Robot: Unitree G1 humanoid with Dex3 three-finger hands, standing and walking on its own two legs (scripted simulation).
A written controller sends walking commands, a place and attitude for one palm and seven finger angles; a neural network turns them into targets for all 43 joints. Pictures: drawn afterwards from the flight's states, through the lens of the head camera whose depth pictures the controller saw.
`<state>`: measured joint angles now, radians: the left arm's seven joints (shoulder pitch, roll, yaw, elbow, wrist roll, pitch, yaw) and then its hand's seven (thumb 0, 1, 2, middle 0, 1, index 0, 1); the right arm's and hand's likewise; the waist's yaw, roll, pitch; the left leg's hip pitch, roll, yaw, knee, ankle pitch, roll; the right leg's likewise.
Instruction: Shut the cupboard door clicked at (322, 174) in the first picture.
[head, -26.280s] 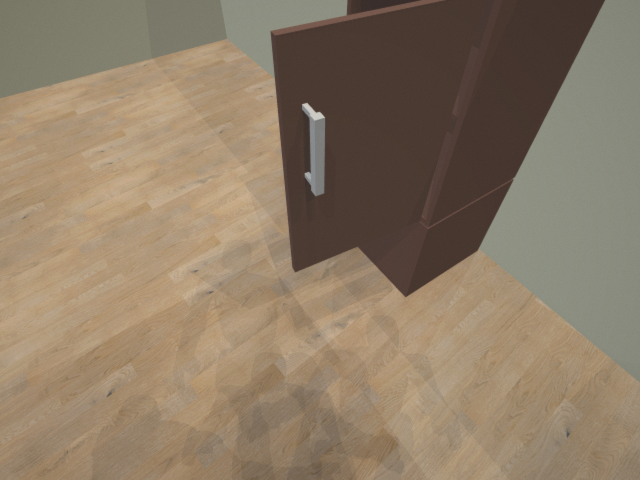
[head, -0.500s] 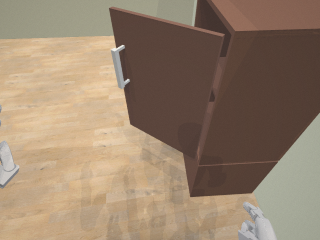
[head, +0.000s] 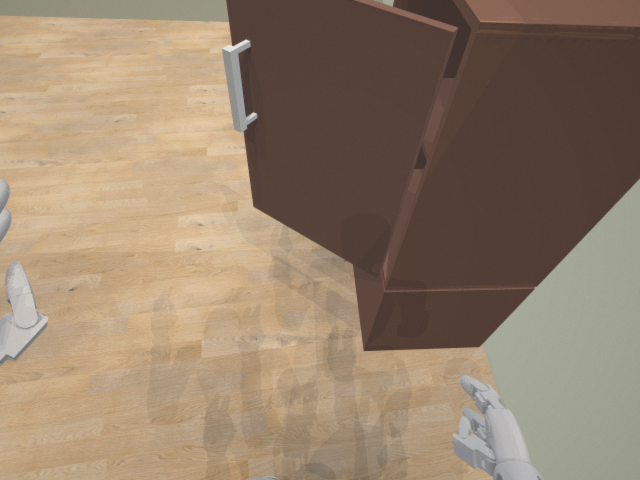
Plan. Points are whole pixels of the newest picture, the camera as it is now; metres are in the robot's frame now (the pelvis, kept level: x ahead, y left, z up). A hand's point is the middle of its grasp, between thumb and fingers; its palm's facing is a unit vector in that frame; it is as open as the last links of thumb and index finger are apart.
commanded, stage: step back with the hand held close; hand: left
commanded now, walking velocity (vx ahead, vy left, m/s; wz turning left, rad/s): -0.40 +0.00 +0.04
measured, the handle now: (242, 88) +0.77 +0.21 +0.05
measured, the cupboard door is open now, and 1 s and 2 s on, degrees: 52 52 52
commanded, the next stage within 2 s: stop stepping back and stand still in 0.30 s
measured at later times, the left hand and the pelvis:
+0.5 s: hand out of the picture +0.05 +0.29 +0.17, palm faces +0.51 -0.70 -0.50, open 7.4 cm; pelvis -0.12 +0.00 +0.00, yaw +6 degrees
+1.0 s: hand out of the picture -0.05 +0.30 +0.19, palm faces +0.55 -0.72 -0.43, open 7.4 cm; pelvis -0.21 +0.01 +0.00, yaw +6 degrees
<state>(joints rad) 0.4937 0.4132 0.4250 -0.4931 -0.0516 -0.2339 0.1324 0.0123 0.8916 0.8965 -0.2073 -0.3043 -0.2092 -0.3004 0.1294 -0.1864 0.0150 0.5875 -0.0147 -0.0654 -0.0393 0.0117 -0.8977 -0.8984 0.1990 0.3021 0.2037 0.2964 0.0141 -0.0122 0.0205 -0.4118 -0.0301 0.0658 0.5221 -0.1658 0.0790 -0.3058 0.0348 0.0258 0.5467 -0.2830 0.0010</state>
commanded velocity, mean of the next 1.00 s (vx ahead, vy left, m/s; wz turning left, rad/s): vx -0.03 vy -0.04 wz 0.01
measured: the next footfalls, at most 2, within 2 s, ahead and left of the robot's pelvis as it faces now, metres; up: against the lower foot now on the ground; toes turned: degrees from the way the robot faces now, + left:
left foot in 0.34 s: -0.03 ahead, +0.13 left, +0.01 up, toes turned +7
right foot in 0.50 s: -0.11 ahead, -0.12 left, +0.00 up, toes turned +10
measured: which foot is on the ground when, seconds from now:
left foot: down 0.00-0.12, up 0.14-0.32, down 0.34-0.94, up 0.96-1.00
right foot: down 0.00-0.38, up 0.40-0.48, down 0.50-1.00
